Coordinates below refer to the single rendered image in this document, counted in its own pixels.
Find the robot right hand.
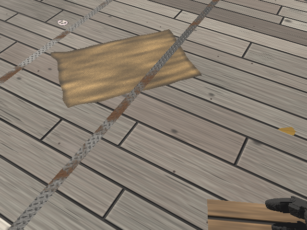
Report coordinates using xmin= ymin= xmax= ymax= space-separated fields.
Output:
xmin=265 ymin=195 xmax=307 ymax=230

